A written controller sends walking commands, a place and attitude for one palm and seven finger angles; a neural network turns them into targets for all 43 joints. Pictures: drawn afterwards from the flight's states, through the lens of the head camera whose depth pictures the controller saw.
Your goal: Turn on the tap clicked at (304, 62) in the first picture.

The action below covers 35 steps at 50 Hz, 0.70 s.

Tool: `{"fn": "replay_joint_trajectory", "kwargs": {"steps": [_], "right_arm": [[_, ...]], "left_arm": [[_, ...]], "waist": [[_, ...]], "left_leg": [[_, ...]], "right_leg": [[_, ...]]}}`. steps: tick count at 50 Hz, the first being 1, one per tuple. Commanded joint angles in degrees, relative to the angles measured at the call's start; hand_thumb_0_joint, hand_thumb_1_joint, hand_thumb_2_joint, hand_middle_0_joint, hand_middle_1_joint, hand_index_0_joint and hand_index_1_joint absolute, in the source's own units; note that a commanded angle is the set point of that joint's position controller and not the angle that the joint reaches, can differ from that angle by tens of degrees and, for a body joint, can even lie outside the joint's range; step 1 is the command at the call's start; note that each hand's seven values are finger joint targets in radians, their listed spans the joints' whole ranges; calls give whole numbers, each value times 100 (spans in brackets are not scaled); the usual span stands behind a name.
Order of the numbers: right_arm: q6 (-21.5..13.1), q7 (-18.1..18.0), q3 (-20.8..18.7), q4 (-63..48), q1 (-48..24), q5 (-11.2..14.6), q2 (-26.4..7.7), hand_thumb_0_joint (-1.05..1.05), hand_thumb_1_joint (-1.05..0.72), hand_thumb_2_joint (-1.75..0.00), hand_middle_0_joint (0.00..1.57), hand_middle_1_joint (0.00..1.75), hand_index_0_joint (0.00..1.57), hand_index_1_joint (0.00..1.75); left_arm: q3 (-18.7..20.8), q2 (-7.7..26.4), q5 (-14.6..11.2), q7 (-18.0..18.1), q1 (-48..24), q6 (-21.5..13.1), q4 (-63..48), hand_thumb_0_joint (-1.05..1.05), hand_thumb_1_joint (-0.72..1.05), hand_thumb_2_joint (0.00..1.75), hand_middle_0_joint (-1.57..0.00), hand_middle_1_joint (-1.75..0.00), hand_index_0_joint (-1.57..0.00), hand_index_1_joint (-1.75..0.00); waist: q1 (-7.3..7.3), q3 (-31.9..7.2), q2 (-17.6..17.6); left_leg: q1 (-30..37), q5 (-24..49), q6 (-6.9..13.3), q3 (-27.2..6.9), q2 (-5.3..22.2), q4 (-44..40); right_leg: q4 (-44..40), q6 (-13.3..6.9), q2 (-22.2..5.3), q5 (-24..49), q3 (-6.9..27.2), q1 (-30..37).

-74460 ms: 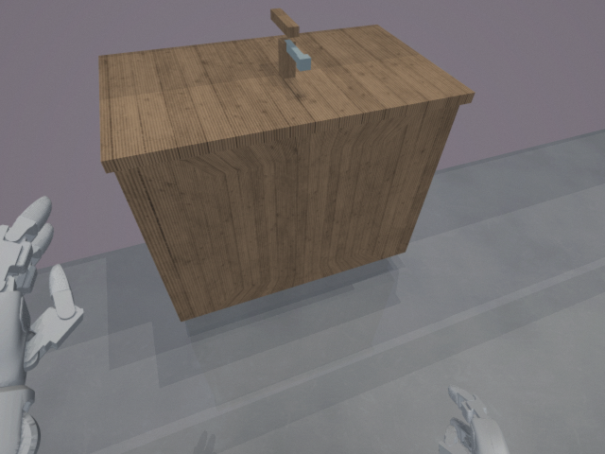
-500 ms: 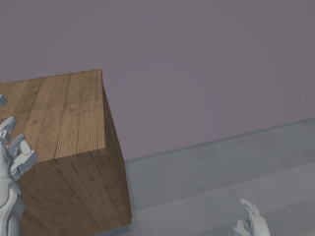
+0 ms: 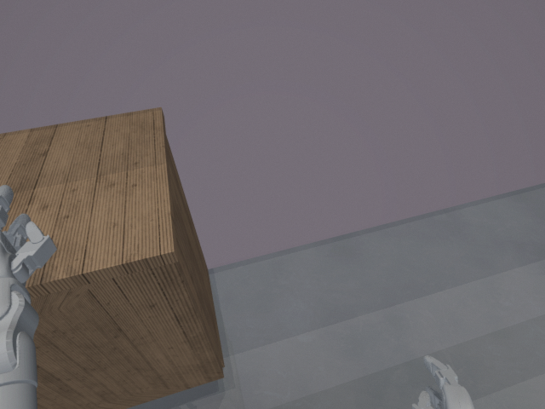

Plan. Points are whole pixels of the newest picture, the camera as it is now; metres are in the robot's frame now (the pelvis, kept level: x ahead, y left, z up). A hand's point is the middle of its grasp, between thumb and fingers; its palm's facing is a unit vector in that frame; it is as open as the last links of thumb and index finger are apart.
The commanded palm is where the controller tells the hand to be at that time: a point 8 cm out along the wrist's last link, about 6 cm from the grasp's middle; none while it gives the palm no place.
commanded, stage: reach beside the lever's end, fingers flat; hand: left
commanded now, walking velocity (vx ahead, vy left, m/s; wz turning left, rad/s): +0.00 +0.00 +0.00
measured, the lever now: out of the picture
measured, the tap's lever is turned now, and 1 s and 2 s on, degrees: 84 84 84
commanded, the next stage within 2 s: push the lever round in 1.04 s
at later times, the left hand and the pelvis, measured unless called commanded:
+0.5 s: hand (51, 216) +0.35 +0.38 +0.12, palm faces +0.58 -0.81 -0.07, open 7.8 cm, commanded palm +0.30 +0.42 +0.12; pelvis +0.00 +0.03 -0.01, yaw -1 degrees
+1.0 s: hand (53, 213) +0.36 +0.40 +0.11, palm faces +0.57 -0.82 -0.05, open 7.8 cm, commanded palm +0.31 +0.43 +0.12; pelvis +0.00 +0.06 -0.01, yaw -1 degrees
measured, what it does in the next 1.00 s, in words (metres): shifts its weight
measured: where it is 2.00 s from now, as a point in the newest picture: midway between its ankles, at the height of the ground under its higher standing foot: outside the picture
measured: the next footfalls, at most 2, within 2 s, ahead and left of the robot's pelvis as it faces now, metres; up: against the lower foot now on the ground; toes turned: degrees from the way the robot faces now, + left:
none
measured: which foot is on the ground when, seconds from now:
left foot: down 0.00-1.00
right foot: down 0.00-1.00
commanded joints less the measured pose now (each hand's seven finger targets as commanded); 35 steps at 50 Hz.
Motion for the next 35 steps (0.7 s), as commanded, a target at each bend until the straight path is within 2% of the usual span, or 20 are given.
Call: {"fn": "replay_joint_trajectory", "kwargs": {"steps": [1, 3, 4, 7, 10, 12, 14, 17, 18, 20, 22, 24, 25, 26, 27, 29, 30, 32, 34, 35], "right_arm": [[-245, -70, -235, -840, -587, -7, -701, 0, -90, -90, 20, 30, 20, 30], [-240, -70, -230, -840, -571, 7, -705, 0, -90, -90, 20, 30, 20, 30], [-221, -77, -250, -798, -485, -3, -745, 0, -90, -90, 20, 30, 20, 30], [-160, -64, -264, -790, -352, -8, -788, 0, -90, -90, 20, 30, 20, 30], [-124, -57, -270, -773, -264, -10, -793, 0, -90, -90, 20, 30, 20, 30], [-113, -46, -286, -767, -153, -32, -831, 0, -90, -90, 20, 30, 20, 30], [-81, -34, -302, -762, -70, -36, -848, 0, -90, -90, 20, 30, 20, 30], [-32, -10, -334, -740, 91, -52, -904, 0, -90, -90, 20, 30, 20, 30], [-10, -5, -328, -755, 104, -43, -905, 0, -90, -90, 20, 30, 20, 30], [12, 7, -347, -767, 158, -58, -909, 0, -90, -90, 20, 30, 20, 30], [45, 22, -363, -742, 269, -74, -950, 0, -90, -90, 20, 30, 20, 30], [62, 31, -369, -729, 306, -82, -953, 0, -90, -90, 20, 30, 20, 30], [76, 35, -378, -722, 350, -86, -973, 0, -90, -90, 20, 30, 20, 30], [89, 37, -369, -706, 365, -95, -985, 0, -90, -90, 20, 30, 20, 30], [106, 47, -386, -682, 442, -106, -1008, 0, -90, -90, 20, 30, 20, 30], [134, 59, -384, -712, 458, -114, -997, 0, -90, -90, 20, 30, 20, 30], [140, 57, -382, -690, 483, -115, -1015, 0, -90, -90, 20, 30, 20, 30], [172, 66, -386, -646, 588, -139, -1046, 0, -90, -90, 20, 30, 20, 30], [168, 92, -399, -712, 567, -149, -1014, 0, -90, -90, 20, 30, 20, 30], [168, 97, -424, -703, 586, -153, -1028, 0, -90, -90, 20, 30, 20, 30]], "left_arm": [[496, 1908, 26, -26, -1887, -539, -728, 0, 90, 90, -17, -20, -17, -20], [337, 1859, 65, -61, -2156, -604, -613, 0, 90, 90, -17, -20, -17, -20], [491, 2081, 97, -53, -2306, -627, -410, 0, 90, 90, -16, -19, -16, -19], [619, 2309, 132, -113, -2459, -720, 9, 0, 90, 90, -16, -19, -16, -19], [504, 2360, 195, -172, -2874, -872, 294, 0, 90, 90, -16, -18, -16, -18], [492, 2420, 229, -179, -3129, -1011, 417, 0, 90, 90, -16, -17, -16, -17], [612, 2589, 244, -183, -3111, -1120, 621, 0, 90, 90, -16, -17, -16, -17], [732, 2703, 243, -229, -3074, -1226, 1018, 0, 90, 90, -15, -16, -15, -16], [714, 2715, 243, -245, -3096, -1241, 1123, 0, 90, 90, -15, -16, -15, -16], [599, 2625, 260, -257, -3287, -1325, 1036, 0, 90, 90, -15, -15, -15, -15], [734, 2810, 301, -234, -3351, -1376, 1137, 0, 90, 90, -15, -15, -15, -15], [629, 2710, 324, -212, -3470, -1437, 1205, 0, 90, 90, -15, -15, -15, -15], [726, 2799, 326, -200, -3393, -1449, 1368, 0, 90, 90, -15, -15, -15, -15], [654, 2782, 339, -211, -3591, -1486, 1369, 0, 90, 90, -15, -15, -15, -15], [790, 2922, 351, -213, -3607, -1525, 1485, 0, 90, 90, -15, -15, -15, -15], [743, 2893, 380, -222, -3597, -1570, 1596, 0, 90, 90, -15, -15, -15, -15], [685, 2917, 409, -236, -3834, -1604, 1616, 0, 90, 90, -15, -15, -15, -15], [713, 3027, 466, -243, -4023, -1672, 1832, 0, 90, 90, -15, -15, -15, -15], [474, 2736, 466, -266, -3949, -1770, 1585, 0, 90, 90, -15, -15, -15, -15], [528, 2757, 446, -255, -3904, -1817, 1485, 0, 90, 90, -15, -15, -15, -15]], "waist": [[-47, -790, -126], [-88, -798, 83], [-118, -837, -17], [-110, -956, -82], [-170, -997, 236], [-235, -1091, 176], [-180, -1249, 323], [-204, -1246, 126], [-192, -1230, 80], [-211, -1368, 328], [-223, -1397, 357], [-271, -1370, 319], [-249, -1319, 294], [-314, -1321, 343], [-298, -1340, 191], [-271, -1377, 332], [-357, -1358, 374], [-398, -1311, 355], [-321, -1590, 707], [-328, -1706, 669]], "left_leg": [[482, 677, 236, -108, -54, -176], [496, 621, 235, -100, -53, -154], [464, 623, 244, -120, -44, -142], [292, 620, 242, -118, -33, -69], [318, 614, 242, -116, -28, -32], [322, 651, 245, -142, -11, 22], [302, 679, 246, -165, -1, 29], [216, 769, 255, -186, 17, 95], [151, 742, 253, -195, 21, 77], [337, 865, 245, -205, 31, 89], [315, 898, 240, -242, 54, 120], [361, 916, 241, -278, 67, 116], [312, 870, 240, -291, 71, 120], [329, 876, 243, -302, 78, 133], [225, 829, 244, -315, 76, 155], [252, 875, 237, -323, 86, 151], [278, 815, 234, -345, 96, 169], [230, 757, 234, -378, 114, 196], [549, 916, 192, -450, 135, 165], [716, 1101, 185, -495, 164, 190]], "right_leg": [[-621, 722, -494, 1958, 665, -244], [-625, 698, -487, 1801, 688, -343], [-612, 691, -479, 1802, 667, -371], [-559, 724, -489, 1862, 710, -329], [-506, 647, -452, 1719, 690, -482], [-457, 635, -405, 1665, 659, -555], [-405, 589, -388, 1630, 647, -517], [-330, 584, -337, 1692, 591, -579], [-312, 577, -343, 1658, 580, -562], [-275, 535, -307, 1671, 547, -635], [-245, 515, -271, 1608, 529, -696], [-220, 497, -256, 1570, 494, -787], [-219, 492, -244, 1485, 485, -842], [-209, 491, -251, 1487, 490, -898], [-197, 493, -235, 1439, 496, -856], [-158, 475, -235, 1426, 473, -898], [-155, 477, -229, 1335, 473, -1012], [-138, 467, -210, 1231, 465, -1130], [-89, 412, -185, 1190, 423, -1148], [-73, 399, -161, 1260, 404, -1163]]}}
